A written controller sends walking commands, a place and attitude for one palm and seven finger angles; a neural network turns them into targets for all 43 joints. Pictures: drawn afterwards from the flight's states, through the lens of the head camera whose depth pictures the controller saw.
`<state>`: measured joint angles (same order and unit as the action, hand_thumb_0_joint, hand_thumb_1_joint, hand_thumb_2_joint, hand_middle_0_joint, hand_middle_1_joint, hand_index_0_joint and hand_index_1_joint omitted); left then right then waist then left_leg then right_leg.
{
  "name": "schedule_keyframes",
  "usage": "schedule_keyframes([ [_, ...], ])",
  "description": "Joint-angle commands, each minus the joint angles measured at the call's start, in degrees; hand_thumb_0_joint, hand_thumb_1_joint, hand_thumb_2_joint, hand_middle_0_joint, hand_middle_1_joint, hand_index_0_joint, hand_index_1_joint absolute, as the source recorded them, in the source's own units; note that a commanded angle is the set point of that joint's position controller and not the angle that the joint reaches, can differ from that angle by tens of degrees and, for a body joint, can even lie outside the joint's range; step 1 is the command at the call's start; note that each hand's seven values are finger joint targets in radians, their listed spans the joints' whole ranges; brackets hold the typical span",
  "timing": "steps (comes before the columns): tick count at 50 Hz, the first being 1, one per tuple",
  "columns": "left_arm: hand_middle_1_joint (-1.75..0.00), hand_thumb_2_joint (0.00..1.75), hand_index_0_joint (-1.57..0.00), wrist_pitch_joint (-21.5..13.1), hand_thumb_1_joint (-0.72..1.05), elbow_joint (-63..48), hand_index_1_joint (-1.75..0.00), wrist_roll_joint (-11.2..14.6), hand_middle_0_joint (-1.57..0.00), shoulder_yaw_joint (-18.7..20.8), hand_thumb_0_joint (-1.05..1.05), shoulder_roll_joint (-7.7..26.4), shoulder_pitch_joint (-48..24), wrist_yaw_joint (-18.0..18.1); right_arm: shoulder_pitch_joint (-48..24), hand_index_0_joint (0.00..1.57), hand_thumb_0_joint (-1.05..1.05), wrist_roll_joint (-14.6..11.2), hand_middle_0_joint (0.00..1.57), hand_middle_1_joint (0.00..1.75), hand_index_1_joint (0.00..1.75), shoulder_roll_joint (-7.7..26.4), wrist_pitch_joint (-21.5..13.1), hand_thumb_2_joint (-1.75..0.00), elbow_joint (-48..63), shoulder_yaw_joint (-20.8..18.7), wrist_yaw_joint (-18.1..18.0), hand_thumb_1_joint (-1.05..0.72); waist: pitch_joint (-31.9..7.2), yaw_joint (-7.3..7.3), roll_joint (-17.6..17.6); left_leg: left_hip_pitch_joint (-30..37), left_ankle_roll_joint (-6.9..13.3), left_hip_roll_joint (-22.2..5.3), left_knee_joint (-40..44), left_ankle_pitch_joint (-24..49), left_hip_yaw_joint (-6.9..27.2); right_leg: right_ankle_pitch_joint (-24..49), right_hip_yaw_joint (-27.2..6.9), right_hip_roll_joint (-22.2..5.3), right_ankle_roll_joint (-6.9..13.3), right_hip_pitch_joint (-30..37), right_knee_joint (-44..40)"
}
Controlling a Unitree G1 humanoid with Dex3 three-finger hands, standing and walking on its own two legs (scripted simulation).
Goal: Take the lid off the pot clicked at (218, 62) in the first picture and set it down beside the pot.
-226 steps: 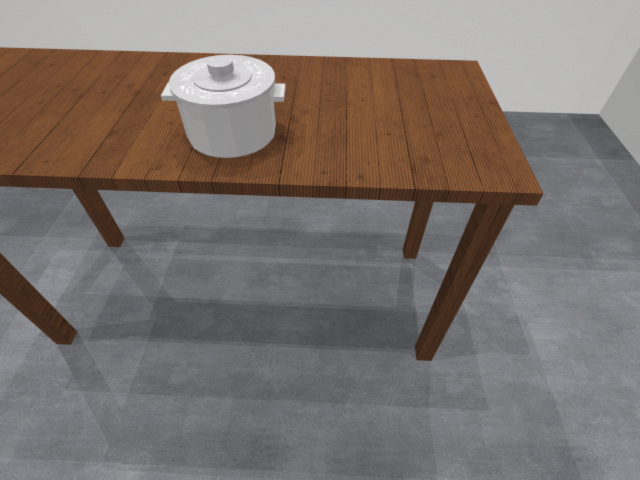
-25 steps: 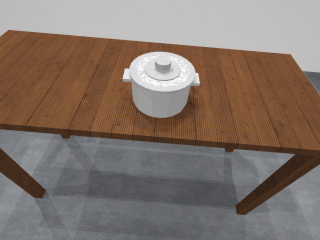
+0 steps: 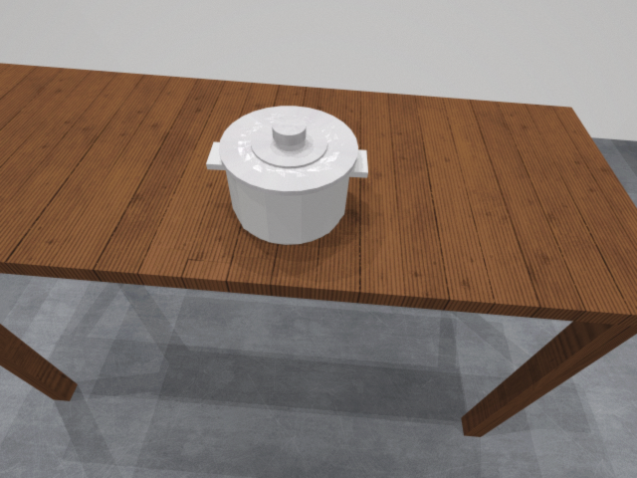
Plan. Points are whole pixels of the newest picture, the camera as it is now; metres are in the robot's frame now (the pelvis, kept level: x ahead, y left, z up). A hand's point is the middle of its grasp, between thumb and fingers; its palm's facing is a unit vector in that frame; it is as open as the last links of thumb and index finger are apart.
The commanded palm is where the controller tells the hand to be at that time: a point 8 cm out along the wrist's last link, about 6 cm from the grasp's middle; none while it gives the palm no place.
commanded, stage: shuffle to correct the standing spot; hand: left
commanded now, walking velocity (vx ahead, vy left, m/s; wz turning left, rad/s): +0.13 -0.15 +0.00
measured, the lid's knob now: (289, 130) +0.52 +0.08 +0.16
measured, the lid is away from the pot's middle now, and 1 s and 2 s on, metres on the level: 0.00 0.00 0.00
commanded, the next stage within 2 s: come to a stop and stand still in 0.04 s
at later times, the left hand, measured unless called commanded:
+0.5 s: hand out of the picture +0.13 +0.16 -0.17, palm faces -0.01 -0.96 -0.26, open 7.3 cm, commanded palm none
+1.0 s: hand out of the picture +0.08 +0.18 -0.15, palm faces -0.04 -0.95 -0.32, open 7.4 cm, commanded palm none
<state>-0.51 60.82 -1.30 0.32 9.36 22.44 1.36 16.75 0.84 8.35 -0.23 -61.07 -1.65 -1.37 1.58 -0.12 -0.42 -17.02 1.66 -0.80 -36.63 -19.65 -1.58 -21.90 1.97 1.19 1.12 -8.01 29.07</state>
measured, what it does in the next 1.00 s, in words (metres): steps on the spot: right foot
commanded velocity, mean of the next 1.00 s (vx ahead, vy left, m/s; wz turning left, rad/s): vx -0.04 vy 0.02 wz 0.00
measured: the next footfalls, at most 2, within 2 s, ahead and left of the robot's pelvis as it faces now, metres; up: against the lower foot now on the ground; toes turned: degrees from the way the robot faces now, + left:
right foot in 0.40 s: +0.14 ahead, -0.19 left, +0.00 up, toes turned -2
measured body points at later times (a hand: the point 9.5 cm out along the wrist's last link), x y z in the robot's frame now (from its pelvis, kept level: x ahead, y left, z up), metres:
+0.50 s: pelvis +0.07 -0.04 +0.00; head +0.11 -0.04 +0.44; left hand +0.13 +0.21 -0.15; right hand +0.08 -0.27 -0.16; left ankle +0.01 +0.09 -0.73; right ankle +0.10 -0.19 -0.73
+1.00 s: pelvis +0.04 -0.03 +0.00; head +0.04 -0.07 +0.44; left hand +0.08 +0.23 -0.13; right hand +0.09 -0.26 -0.17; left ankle +0.01 +0.09 -0.73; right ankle +0.10 -0.19 -0.73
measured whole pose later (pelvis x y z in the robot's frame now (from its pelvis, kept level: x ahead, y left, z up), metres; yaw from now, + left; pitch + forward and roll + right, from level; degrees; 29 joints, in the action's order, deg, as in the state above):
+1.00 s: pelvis +0.04 -0.03 +0.00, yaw -3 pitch -2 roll +2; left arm 2.5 57.5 -1.3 0.0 11.2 16.5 1.3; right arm 16.4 1.5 12.2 0.8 -51.5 -1.2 -0.8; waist 0.9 0.0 4.1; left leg -9.7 0.3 -0.5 -32.6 -21.4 -6.9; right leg -13.8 -3.3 -4.5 -2.0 -21.1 35.7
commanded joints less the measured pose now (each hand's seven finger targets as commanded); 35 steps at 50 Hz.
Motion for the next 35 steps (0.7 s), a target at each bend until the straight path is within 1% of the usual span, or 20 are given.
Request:
schedule_keyframes([
  [1, -0.30, 0.90, -0.20, -1.03, 0.90, -0.64, -0.30, -0.17, -0.20, 1.86, 0.00, 6.41, 7.19, 0.76, -4.22, 0.20, 0.00, -0.29, 0.20, 0.30, 0.30, 3.12, -1.68, -0.90, 4.90, -1.13, -0.36, -0.90, 4.48, -1.76, -8.42, -10.89, -0.05, 0.19, -6.26, -6.65, -2.36, 34.54, -15.09, -14.70, 11.74, 5.75, -7.59],
  [3, -0.30, 0.90, -0.20, -0.88, 0.90, -0.66, -0.30, -0.10, -0.20, 1.78, 0.00, 6.52, 5.19, 0.84, -1.76, 0.20, 0.00, -0.40, 0.20, 0.30, 0.30, 2.27, -1.76, -0.90, 3.73, -0.86, -0.55, -0.90, 3.80, 0.41, -6.45, -3.07, 0.28, -0.01, 3.32, -2.02, -2.71, 39.28, -10.56, -12.08, 9.39, 2.80, -3.01],
  [4, -0.30, 0.90, -0.20, -0.83, 0.90, -1.35, -0.30, 0.41, -0.20, 1.78, 0.00, 6.38, 3.11, 0.60, 1.87, 0.20, 0.00, -0.35, 0.20, 0.30, 0.30, 2.61, -1.91, -0.90, 2.26, -1.16, -0.55, -0.90, 2.05, 2.32, -4.73, 5.25, 1.11, -0.40, 8.74, 6.79, -1.36, 39.07, -7.10, -8.93, 6.85, -1.36, 1.74],
  [5, -0.30, 0.90, -0.20, -0.95, 0.90, -2.24, -0.30, 0.60, -0.20, 1.66, 0.00, 5.17, 2.34, 0.34, 6.40, 0.20, 0.00, -0.01, 0.20, 0.30, 0.30, 6.00, -2.23, -0.90, 0.96, -1.85, -0.99, -0.90, -0.08, 4.35, 2.78, 15.78, 4.52, -6.72, 11.11, 19.63, 7.61, 34.11, -2.98, -4.11, 3.51, -10.19, 12.09],
  [6, -0.30, 0.90, -0.20, -1.21, 0.90, -3.61, -0.30, 0.93, -0.20, 1.40, 0.00, 3.71, 0.81, 0.19, 12.91, 0.20, 0.00, 0.63, 0.20, 0.30, 0.30, 10.29, -2.27, -0.90, -0.38, -2.87, -1.45, -0.90, -2.84, 6.20, 13.78, 23.07, 11.56, -19.47, 14.08, 39.86, 22.22, 3.63, 2.31, 0.68, 0.73, -20.08, 26.65],
  [7, -0.30, 0.90, -0.20, -0.92, 0.90, -4.59, -0.30, 0.42, -0.20, 1.86, 0.00, 5.02, -2.17, 0.65, 14.98, 0.20, 0.00, 0.76, 0.20, 0.30, 0.30, 10.63, -1.76, -0.90, -1.07, -2.66, -1.59, -0.90, -0.94, 6.40, 13.51, 20.25, 14.46, -22.96, 15.78, 48.74, 24.79, -11.95, -2.13, 0.45, 1.25, -23.88, 36.41],
  [9, -0.30, 0.90, -0.20, -0.08, 0.90, -5.11, -0.30, 0.67, -0.20, 2.16, 0.00, 4.90, -4.23, 0.82, 8.81, 0.20, 0.00, 0.46, 0.20, 0.30, 0.30, 6.93, -1.86, -0.90, 0.61, -1.55, -1.81, -0.90, 2.34, 3.05, 8.08, 14.13, 13.27, -20.86, 15.63, 46.36, 18.17, -9.48, -6.47, -2.51, 1.00, -24.29, 36.77],
  [12, -0.30, 0.90, -0.20, 0.85, 0.90, -4.80, -0.30, 1.11, -0.20, 1.92, 0.00, 2.22, -3.09, 0.18, -0.96, 0.20, 0.00, 0.61, 0.20, 0.30, 0.30, 5.92, -2.10, -0.90, 3.39, -0.88, -1.66, -0.90, 3.99, -1.06, 11.22, 6.40, 7.71, -14.30, 16.86, 42.18, 7.07, -6.97, -3.91, -3.97, -0.24, -16.62, 25.49],
  [15, -0.30, 0.90, -0.20, 1.00, 0.90, -5.28, -0.30, 0.84, -0.20, 1.69, 0.00, 1.31, -3.50, 0.09, -0.67, 0.20, 0.00, 0.49, 0.20, 0.30, 0.30, 7.15, -1.72, -0.90, 3.65, -1.09, -1.40, -0.90, 2.15, -0.98, 9.43, 6.41, 5.64, -12.16, 15.72, 40.42, 4.94, -0.15, 0.25, -3.14, -0.98, -10.74, 12.59],
  [17, -0.30, 0.90, -0.20, 0.62, 0.90, -4.36, -0.30, 0.77, -0.20, 2.00, 0.00, 2.25, -2.11, 0.32, -0.71, 0.20, 0.00, 0.13, 0.20, 0.30, 0.30, 7.53, -1.02, -0.90, 3.49, -1.54, -1.25, -0.90, 0.48, -1.77, 8.95, 7.24, 3.32, -10.39, 11.81, 36.49, 3.57, 9.52, 1.54, -3.13, -1.51, -5.74, 1.91],
  [18, -0.30, 0.90, -0.20, 0.12, 0.90, -4.15, -0.30, 0.64, -0.20, 2.21, 0.00, 3.95, -0.89, 0.44, 0.11, 0.20, 0.00, -0.16, 0.20, 0.30, 0.30, 7.17, -0.79, -0.90, 3.64, -1.70, -1.07, -0.90, -1.28, -2.06, 5.58, 7.30, 1.42, -7.98, 8.45, 31.00, 2.52, 17.21, 0.77, -3.85, -1.91, -2.41, -3.97],
  [19, -0.30, 0.90, -0.20, -0.40, 0.90, -4.07, -0.30, 0.59, -0.20, 2.50, 0.00, 6.44, -0.73, 0.71, 1.38, 0.20, 0.00, -0.41, 0.20, 0.30, 0.30, 5.90, -0.83, -0.90, 3.65, -1.74, -0.71, -0.90, -3.68, -1.61, 0.19, 4.70, -0.45, -5.58, 6.49, 22.18, 1.84, 30.70, -2.90, -6.90, -0.95, 2.46, -4.10],
  [20, -0.30, 0.90, -0.20, -0.81, 0.90, -4.45, -0.30, 0.41, -0.20, 2.74, 0.00, 8.73, -1.30, 1.01, 2.19, 0.20, 0.00, -0.91, 0.20, 0.30, 0.30, 4.82, -0.46, -0.90, 4.26, -1.77, -0.72, -0.90, -5.17, -0.77, -5.84, 1.01, -2.17, -2.57, 4.00, 9.06, 0.12, 47.23, -10.52, -13.76, 2.07, 4.61, -1.29],
  [21, -0.30, 0.90, -0.20, -0.82, 0.90, -4.92, -0.30, 0.32, -0.20, 2.61, 0.00, 10.71, -2.38, 0.93, 3.90, 0.20, 0.00, -1.24, 0.20, 0.30, 0.30, 3.98, -0.08, -0.90, 4.18, -1.99, -0.61, -0.90, -6.46, 0.35, -8.63, 1.42, -2.84, -0.18, 2.74, -0.90, -1.28, 54.39, -12.14, -18.48, 5.35, 3.66, -1.64],
  [22, -0.30, 0.90, -0.20, -0.46, 0.90, -5.73, -0.30, 0.13, -0.20, 2.47, 0.00, 11.44, -3.63, 0.90, 4.42, 0.20, 0.00, -1.16, 0.20, 0.30, 0.30, 3.36, 0.06, -0.90, 3.92, -2.08, -0.46, -0.90, -4.07, 1.14, -5.93, 3.26, -2.49, 0.81, 3.38, -3.01, -1.40, 56.41, -8.95, -18.67, 5.16, -0.03, -0.78],
  [25, -0.30, 0.90, -0.20, 0.16, 0.90, -6.84, -0.30, 0.20, -0.20, 2.90, 0.00, 11.65, -7.79, 1.35, 4.70, 0.20, 0.00, -1.05, 0.20, 0.30, 0.30, 4.04, 1.30, -0.90, 3.34, -2.26, -0.72, -0.90, -2.64, 0.83, -16.68, 2.77, -2.95, -0.30, 2.69, -3.12, -1.57, 48.74, -11.62, -17.72, 6.07, -2.05, -2.00],
  [28, -0.30, 0.90, -0.20, 0.69, 0.90, -7.64, -0.30, 0.06, -0.20, 3.49, 0.00, 12.04, -7.96, 1.72, 4.30, 0.20, 0.00, -1.01, 0.20, 0.30, 0.30, 4.33, 1.18, -0.90, 3.79, -2.05, -0.53, -0.90, -5.02, 0.31, -12.94, 3.23, -3.08, -0.61, 6.81, 2.29, -1.95, 49.84, -11.19, -16.91, 5.48, 0.68, 0.73],
  [30, -0.30, 0.90, -0.20, 1.23, 0.90, -8.46, -0.30, 0.16, -0.20, 3.60, 0.00, 11.82, -8.64, 1.86, 3.58, 0.20, 0.00, -0.81, 0.20, 0.30, 0.30, 5.05, 0.96, -0.90, 3.94, -2.05, -0.48, -0.90, -5.81, 0.35, -6.47, 7.10, -2.56, -1.98, 8.11, 12.75, -1.76, 44.47, -9.35, -14.97, 3.88, -2.37, 2.56],
  [34, -0.30, 0.90, -0.20, 2.00, 0.90, -9.86, -0.30, 0.14, -0.20, 2.70, 0.00, 7.46, -11.18, 1.55, 0.03, 0.20, 0.00, -0.05, 0.20, 0.30, 0.30, 6.28, 0.35, -0.90, 5.93, -2.07, -0.45, -0.90, -2.41, -0.36, 8.21, 5.81, 1.52, -8.36, 13.33, 30.15, 3.76, 17.92, -1.34, -5.95, -1.37, -5.81, 6.48],
  [35, -0.30, 0.90, -0.20, 0.87, 0.90, -5.31, -0.30, 0.95, -0.20, 2.29, 0.00, 8.91, -4.09, 3.03, -5.04, 0.20, 0.00, -1.47, 0.20, 0.30, 0.30, 11.65, -0.92, -0.90, 10.18, -2.55, 0.24, -0.90, -10.34, -1.53, 14.94, 7.66, -0.13, -10.62, 3.81, 40.35, 1.13, 21.17, -2.78, -8.47, 0.49, -2.12, 7.80],
])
